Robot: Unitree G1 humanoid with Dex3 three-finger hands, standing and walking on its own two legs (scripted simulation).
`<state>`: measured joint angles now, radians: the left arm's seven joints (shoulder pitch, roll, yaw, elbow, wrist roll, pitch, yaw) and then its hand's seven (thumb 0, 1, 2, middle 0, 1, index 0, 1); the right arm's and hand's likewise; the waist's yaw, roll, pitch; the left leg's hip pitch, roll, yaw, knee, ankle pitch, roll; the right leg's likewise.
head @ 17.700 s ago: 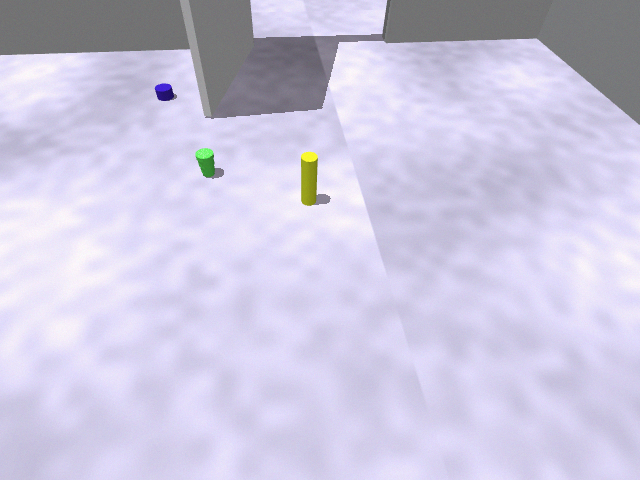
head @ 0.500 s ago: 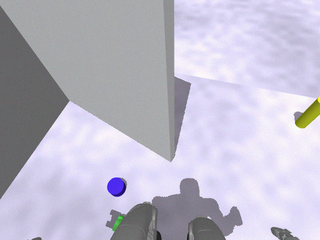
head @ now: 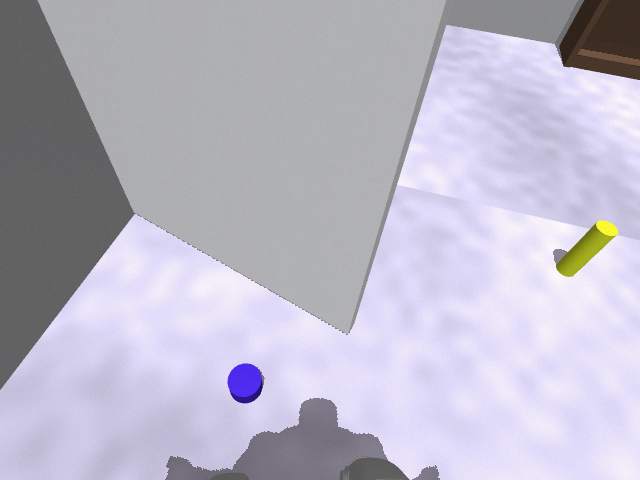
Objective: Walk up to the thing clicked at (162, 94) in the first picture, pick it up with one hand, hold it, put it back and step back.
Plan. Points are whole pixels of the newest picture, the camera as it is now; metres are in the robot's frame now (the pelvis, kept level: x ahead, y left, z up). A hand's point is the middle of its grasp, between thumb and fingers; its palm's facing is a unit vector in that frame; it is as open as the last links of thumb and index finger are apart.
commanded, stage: walk up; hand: left
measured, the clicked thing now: (245, 383) +0.46 +0.17 -0.70
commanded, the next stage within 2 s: none
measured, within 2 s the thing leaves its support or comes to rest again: neither
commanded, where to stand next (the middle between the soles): +0.12 -0.07 m, yaw -2 degrees
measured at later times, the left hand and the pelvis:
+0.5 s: hand out of the picture +0.13 +0.25 -0.14, palm faces -0.13 -0.92 -0.37, open 7.4 cm; pelvis +0.02 -0.01 +0.01, yaw -6 degrees
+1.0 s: hand (164, 458) +0.17 +0.19 -0.12, palm faces -0.10 -0.94 -0.33, open 7.4 cm; pelvis +0.03 -0.04 +0.03, yaw -5 degrees
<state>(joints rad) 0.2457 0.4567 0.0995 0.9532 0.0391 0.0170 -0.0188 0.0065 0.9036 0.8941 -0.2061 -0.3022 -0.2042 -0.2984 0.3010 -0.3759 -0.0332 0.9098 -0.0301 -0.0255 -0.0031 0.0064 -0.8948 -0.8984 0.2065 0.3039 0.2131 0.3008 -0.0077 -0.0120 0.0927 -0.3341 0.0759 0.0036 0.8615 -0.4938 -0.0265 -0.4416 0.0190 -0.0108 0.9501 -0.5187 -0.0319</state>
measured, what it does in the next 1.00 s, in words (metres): steps on the spot: right foot, then left foot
